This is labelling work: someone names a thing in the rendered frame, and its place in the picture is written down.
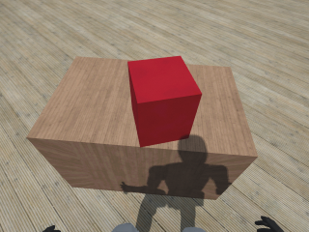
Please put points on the carton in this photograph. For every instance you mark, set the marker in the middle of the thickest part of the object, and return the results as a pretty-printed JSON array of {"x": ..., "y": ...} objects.
[{"x": 164, "y": 99}]

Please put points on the right robot hand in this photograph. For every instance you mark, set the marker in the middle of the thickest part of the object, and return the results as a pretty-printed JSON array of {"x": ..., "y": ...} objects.
[{"x": 266, "y": 221}]

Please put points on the pedestal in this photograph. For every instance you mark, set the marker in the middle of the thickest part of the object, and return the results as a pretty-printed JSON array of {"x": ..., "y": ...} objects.
[{"x": 87, "y": 132}]

